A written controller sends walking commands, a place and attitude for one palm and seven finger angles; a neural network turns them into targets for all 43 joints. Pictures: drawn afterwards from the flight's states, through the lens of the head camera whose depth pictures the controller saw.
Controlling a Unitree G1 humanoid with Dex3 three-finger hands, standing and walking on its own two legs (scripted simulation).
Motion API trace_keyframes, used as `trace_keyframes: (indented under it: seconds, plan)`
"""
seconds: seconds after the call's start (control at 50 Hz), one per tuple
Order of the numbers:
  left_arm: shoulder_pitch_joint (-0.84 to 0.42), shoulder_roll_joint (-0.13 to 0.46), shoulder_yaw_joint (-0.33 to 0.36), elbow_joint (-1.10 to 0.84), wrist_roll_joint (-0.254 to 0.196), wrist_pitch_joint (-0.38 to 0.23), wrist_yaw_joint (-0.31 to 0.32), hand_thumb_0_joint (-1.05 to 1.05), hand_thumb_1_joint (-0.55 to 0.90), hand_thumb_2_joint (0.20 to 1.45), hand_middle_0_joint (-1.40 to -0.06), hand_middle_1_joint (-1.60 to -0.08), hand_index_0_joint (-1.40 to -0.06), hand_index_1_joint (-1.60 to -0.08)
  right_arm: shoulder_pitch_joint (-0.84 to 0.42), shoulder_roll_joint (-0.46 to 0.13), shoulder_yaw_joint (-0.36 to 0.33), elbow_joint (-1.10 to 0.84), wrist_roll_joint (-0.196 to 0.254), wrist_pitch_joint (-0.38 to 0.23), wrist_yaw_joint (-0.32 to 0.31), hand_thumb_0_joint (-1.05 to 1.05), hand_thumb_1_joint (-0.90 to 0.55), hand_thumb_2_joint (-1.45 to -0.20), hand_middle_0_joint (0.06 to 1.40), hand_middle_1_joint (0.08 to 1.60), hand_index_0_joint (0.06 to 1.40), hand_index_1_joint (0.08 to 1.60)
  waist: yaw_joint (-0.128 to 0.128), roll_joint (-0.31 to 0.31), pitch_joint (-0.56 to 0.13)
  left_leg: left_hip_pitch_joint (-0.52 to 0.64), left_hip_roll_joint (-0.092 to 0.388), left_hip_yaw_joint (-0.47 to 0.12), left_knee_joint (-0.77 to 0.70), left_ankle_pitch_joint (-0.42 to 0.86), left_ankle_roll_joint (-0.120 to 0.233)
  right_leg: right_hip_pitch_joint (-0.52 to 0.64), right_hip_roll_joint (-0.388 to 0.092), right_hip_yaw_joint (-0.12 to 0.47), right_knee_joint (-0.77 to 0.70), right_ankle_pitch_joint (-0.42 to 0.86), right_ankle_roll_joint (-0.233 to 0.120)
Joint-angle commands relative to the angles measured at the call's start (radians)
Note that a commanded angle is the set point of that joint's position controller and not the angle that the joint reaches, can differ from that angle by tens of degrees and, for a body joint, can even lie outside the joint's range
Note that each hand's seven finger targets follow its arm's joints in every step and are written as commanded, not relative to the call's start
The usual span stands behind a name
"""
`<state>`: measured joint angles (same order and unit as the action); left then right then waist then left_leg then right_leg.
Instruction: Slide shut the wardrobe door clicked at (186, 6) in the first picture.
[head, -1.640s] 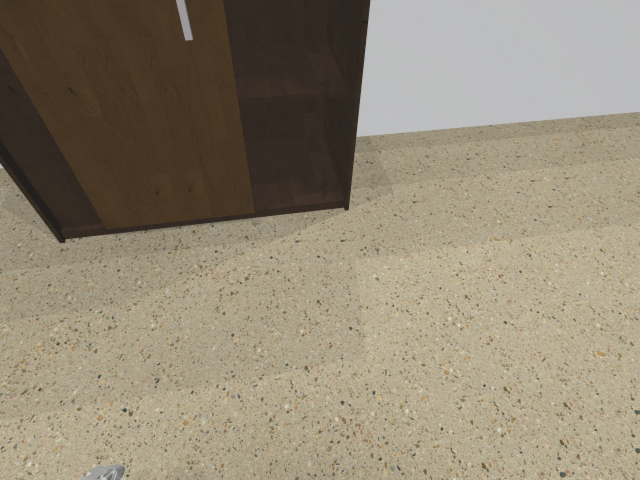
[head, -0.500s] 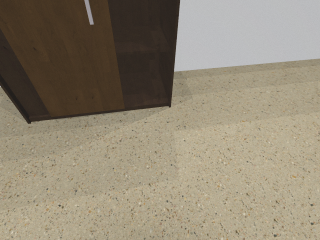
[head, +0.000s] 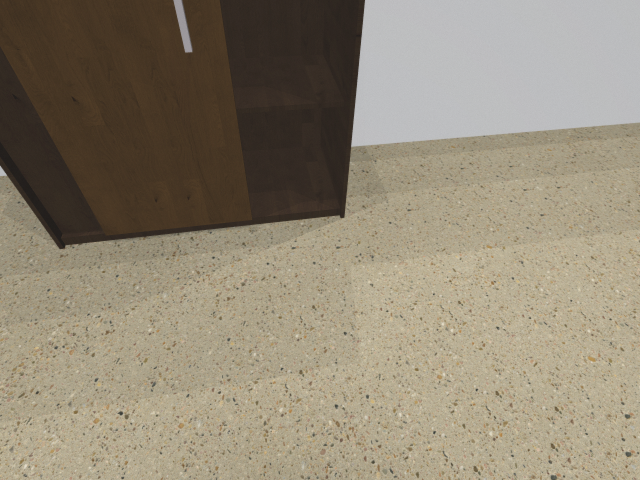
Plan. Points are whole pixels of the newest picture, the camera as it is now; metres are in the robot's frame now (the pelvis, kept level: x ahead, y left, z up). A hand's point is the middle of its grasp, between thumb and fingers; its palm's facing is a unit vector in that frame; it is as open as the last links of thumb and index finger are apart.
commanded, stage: walk to a spot facing it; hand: left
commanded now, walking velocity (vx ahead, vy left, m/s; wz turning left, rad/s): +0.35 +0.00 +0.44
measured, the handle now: (180, 8) +1.20 +0.46 +0.12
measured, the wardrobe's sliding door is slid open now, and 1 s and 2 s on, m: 0.40 0.40 0.40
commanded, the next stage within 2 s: take the last steps up to it in 0.98 s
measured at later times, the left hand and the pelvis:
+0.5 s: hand out of the picture +0.14 +0.24 -0.18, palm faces +0.16 -0.98 -0.14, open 7.4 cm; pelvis +0.14 +0.06 +0.00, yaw +9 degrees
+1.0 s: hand (187, 362) +0.34 +0.26 -0.18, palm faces +0.33 -0.92 -0.21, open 7.2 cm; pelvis +0.37 +0.06 -0.01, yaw +17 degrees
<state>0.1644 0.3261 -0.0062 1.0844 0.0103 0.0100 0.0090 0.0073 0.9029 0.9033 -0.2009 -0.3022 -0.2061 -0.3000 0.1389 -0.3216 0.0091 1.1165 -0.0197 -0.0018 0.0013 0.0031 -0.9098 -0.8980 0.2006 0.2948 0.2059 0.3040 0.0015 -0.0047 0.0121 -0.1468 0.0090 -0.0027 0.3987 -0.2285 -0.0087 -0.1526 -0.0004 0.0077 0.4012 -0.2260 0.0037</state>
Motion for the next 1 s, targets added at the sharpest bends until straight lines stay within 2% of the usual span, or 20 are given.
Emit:
trace_keyframes:
  seconds: [0.0, 0.06, 0.12, 0.16, 0.18, 0.2, 0.22, 0.26, 0.34, 0.46, 0.56, 0.6, 0.64, 0.66, 0.68, 0.7, 0.72, 0.76, 0.84, 0.98]
  plan:
    - [0.104, 0.132, 0.038, -0.037, 0.013, -0.001, -0.004, 0.0, 0.9, 0.9, -0.2, -0.3, -0.2, -0.3, 0.036, -0.068, -0.019, -0.061, -0.007, 0.006, -0.001, 0.0, -0.9, -0.9, 0.2, 0.3, 0.2, 0.3, 0.03, -0.117, 0.1, -0.242, 0.015, -0.029, 0.086, -0.277, 0.028, -0.016, -0.173, 0.196, -0.162, -0.444, -0.066]
    - [0.186, 0.153, 0.062, -0.049, 0.012, -0.023, 0.002, 0.0, 0.9, 0.9, -0.2, -0.3, -0.2, -0.3, 0.027, -0.049, -0.034, -0.11, -0.003, -0.005, 0.005, 0.0, -0.9, -0.9, 0.2, 0.3, 0.2, 0.3, 0.049, -0.178, 0.105, -0.36, 0.034, 0.022, 0.346, -0.25, 0.028, 0.045, -0.335, 0.333, -0.239, -0.428, -0.17]
    - [0.159, 0.129, 0.069, -0.062, 0.018, -0.043, 0.002, 0.0, 0.9, 0.9, -0.2, -0.3, -0.2, -0.3, 0.08, -0.005, -0.041, -0.121, 0.004, -0.021, 0.017, 0.0, -0.9, -0.9, 0.2, 0.3, 0.2, 0.3, 0.006, -0.12, 0.095, -0.277, 0.061, 0.055, 0.276, -0.213, 0.029, 0.007, -0.328, 0.179, -0.161, -0.217, -0.167]
    - [0.119, 0.093, 0.068, -0.072, 0.011, -0.038, 0.0, 0.0, 0.9, 0.9, -0.2, -0.3, -0.2, -0.3, 0.232, 0.018, -0.044, -0.076, 0.006, -0.031, 0.015, 0.0, -0.9, -0.9, 0.2, 0.3, 0.2, 0.3, -0.063, -0.048, 0.057, 0.008, 0.029, 0.094, 0.085, -0.101, 0.032, -0.16, -0.239, 0.019, -0.019, -0.221, -0.098]
    - [0.12, 0.033, 0.058, -0.085, 0.004, -0.032, -0.006, 0.0, 0.9, 0.9, -0.2, -0.3, -0.2, -0.3, 0.347, -0.042, -0.062, -0.043, -0.002, -0.037, 0.005, 0.0, -0.9, -0.9, 0.2, 0.3, 0.2, 0.3, -0.098, 0.154, 0.052, 0.13, 0.124, -0.121, -0.046, -0.234, 0.077, -0.3, -0.129, -0.083, 0.229, -0.22, -0.041]
    - [0.089, -0.036, 0.042, -0.126, 0.002, -0.032, -0.013, 0.0, 0.9, 0.9, -0.2, -0.3, -0.2, -0.3, 0.465, -0.13, -0.088, -0.016, -0.013, -0.042, -0.007, 0.0, -0.9, -0.9, 0.2, 0.3, 0.2, 0.3, -0.126, 0.368, 0.069, 0.181, 0.352, -0.489, -0.233, -0.351, 0.173, -0.501, -0.009, -0.169, 0.538, -0.361, 0.012]
    - [0.023, -0.014, 0.047, -0.149, 0.017, -0.039, -0.003, 0.0, 0.9, 0.9, -0.2, -0.3, -0.2, -0.3, 0.482, -0.101, -0.079, -0.009, -0.005, -0.041, -0.014, 0.0, -0.9, -0.9, 0.2, 0.3, 0.2, 0.3, -0.121, 0.258, 0.11, 0.136, 0.376, -0.566, -0.268, -0.338, 0.205, -0.562, -0.044, -0.048, 0.686, -0.348, -0.014]
    - [0.014, -0.025, 0.054, -0.126, 0.019, -0.052, -0.015, 0.0, 0.9, 0.9, -0.2, -0.3, -0.2, -0.3, 0.399, -0.022, -0.062, -0.036, 0.002, -0.055, -0.022, 0.0, -0.9, -0.9, 0.2, 0.3, 0.2, 0.3, -0.079, 0.082, 0.149, 0.091, 0.343, -0.459, -0.246, -0.192, 0.224, -0.601, -0.116, -0.005, 0.77, -0.184, -0.013]
    - [0.09, -0.077, 0.051, -0.083, 0.017, -0.045, -0.025, 0.0, 0.9, 0.9, -0.2, -0.3, -0.2, -0.3, 0.38, 0.042, -0.052, -0.016, 0.011, -0.088, -0.034, 0.0, -0.9, -0.9, 0.2, 0.3, 0.2, 0.3, -0.028, 0.092, 0.082, 0.117, 0.246, -0.206, -0.208, 0.211, 0.204, -0.514, -0.131, -0.043, 0.704, -0.064, 0.024]
    - [-0.036, -0.108, 0.056, -0.126, 0.013, -0.039, -0.03, 0.0, 0.9, 0.9, -0.2, -0.3, -0.2, -0.3, 0.446, 0.083, -0.054, 0.031, 0.012, -0.095, -0.04, 0.0, -0.9, -0.9, 0.2, 0.3, 0.2, 0.3, -0.044, 0.101, 0.137, 0.15, 0.209, -0.109, -0.232, 0.308, 0.186, -0.571, -0.131, -0.091, 0.53, 0.051, 0.044]
    - [-0.159, -0.127, 0.058, -0.167, 0.007, -0.052, -0.032, 0.0, 0.9, 0.9, -0.2, -0.3, -0.2, -0.3, 0.472, 0.081, -0.06, 0.053, -0.001, -0.089, -0.042, 0.0, -0.9, -0.9, 0.2, 0.3, 0.2, 0.3, -0.075, 0.128, 0.159, 0.144, 0.214, -0.074, -0.19, 0.458, 0.173, -0.432, -0.081, -0.133, 0.29, 0.063, 0.006]
    - [-0.115, -0.113, 0.064, -0.163, 0.008, -0.057, -0.029, 0.0, 0.9, 0.9, -0.2, -0.3, -0.2, -0.3, 0.449, 0.061, -0.064, 0.053, -0.001, -0.087, -0.043, 0.0, -0.9, -0.9, 0.2, 0.3, 0.2, 0.3, -0.043, 0.132, 0.135, 0.146, 0.226, -0.067, -0.108, 0.634, 0.168, -0.317, -0.049, -0.142, 0.25, 0.017, -0.023]
    - [0.099, -0.076, 0.079, -0.109, 0.014, -0.069, -0.022, 0.0, 0.9, 0.9, -0.2, -0.3, -0.2, -0.3, 0.412, 0.04, -0.072, 0.042, 0.003, -0.083, -0.042, 0.0, -0.9, -0.9, 0.2, 0.3, 0.2, 0.3, 0.058, 0.088, 0.021, 0.12, 0.188, -0.036, 0.145, 0.772, 0.128, -0.05, 0.0, -0.17, 0.159, 0.06, -0.045]
    - [0.256, -0.018, 0.097, -0.064, 0.021, -0.082, -0.015, 0.0, 0.9, 0.9, -0.2, -0.3, -0.2, -0.3, 0.396, 0.048, -0.072, 0.026, 0.011, -0.084, -0.035, 0.0, -0.9, -0.9, 0.2, 0.3, 0.2, 0.3, 0.125, 0.042, -0.06, -0.072, 0.155, -0.019, 0.376, 0.623, 0.094, 0.227, -0.088, -0.072, 0.15, 0.095, -0.084]
    - [0.404, 0.098, 0.128, -0.032, 0.028, -0.089, 0.003, 0.0, 0.9, 0.9, -0.2, -0.3, -0.2, -0.3, 0.434, 0.11, -0.064, -0.006, 0.025, -0.093, -0.025, 0.0, -0.9, -0.9, 0.2, 0.3, 0.2, 0.3, 0.154, -0.173, -0.212, -0.342, -0.004, 0.05, 0.745, 0.048, 0.053, 0.476, -0.397, 0.356, 0.058, 0.132, -0.19]
    - [0.414, 0.143, 0.13, -0.018, 0.008, -0.084, 0.002, 0.0, 0.9, 0.9, -0.2, -0.3, -0.2, -0.3, 0.396, 0.113, -0.064, -0.024, 0.026, -0.088, -0.025, 0.0, -0.9, -0.9, 0.2, 0.3, 0.2, 0.3, 0.131, -0.18, -0.226, -0.413, -0.022, -0.012, 0.981, -0.311, 0.064, 0.398, -0.529, 0.54, -0.08, 0.048, -0.256]
    - [0.298, 0.099, 0.119, -0.051, 0.009, -0.082, 0.001, 0.0, 0.9, 0.9, -0.2, -0.3, -0.2, -0.3, 0.32, 0.116, -0.075, -0.046, 0.018, -0.081, -0.015, 0.0, -0.9, -0.9, 0.2, 0.3, 0.2, 0.3, 0.117, -0.133, -0.127, -0.442, 0.043, -0.044, 1.03, -0.236, 0.072, 0.215, -0.492, 0.495, -0.152, -0.189, -0.236]
    - [0.146, -0.026, 0.085, -0.075, 0.015, -0.085, 0.011, 0.0, 0.9, 0.9, -0.2, -0.3, -0.2, -0.3, 0.238, 0.141, -0.071, -0.063, 0.0, -0.058, -0.003, 0.0, -0.9, -0.9, 0.2, 0.3, 0.2, 0.3, 0.038, -0.056, 0.061, -0.447, 0.127, -0.047, 0.972, -0.124, 0.065, -0.061, -0.425, 0.279, -0.189, -0.213, -0.174]
    - [0.118, -0.079, 0.065, -0.064, 0.024, -0.099, 0.013, 0.0, 0.9, 0.9, -0.2, -0.3, -0.2, -0.3, 0.277, 0.17, -0.071, -0.057, -0.006, -0.014, 0.011, 0.0, -0.9, -0.9, 0.2, 0.3, 0.2, 0.3, -0.043, -0.101, 0.058, -0.368, 0.138, 0.006, 0.77, -0.056, 0.023, -0.194, -0.333, -0.017, -0.209, -0.017, -0.117]
    - [0.174, -0.005, 0.077, -0.064, 0.019, -0.094, 0.008, 0.0, 0.9, 0.9, -0.2, -0.3, -0.2, -0.3, 0.042, 0.139, -0.064, -0.174, -0.005, -0.021, 0.049, 0.0, -0.9, -0.9, 0.2, 0.3, 0.2, 0.3, 0.004, -0.1, 0.076, -0.35, 0.111, 0.113, 0.375, 0.047, 0.016, -0.052, -0.314, -0.166, -0.158, 0.151, -0.095]
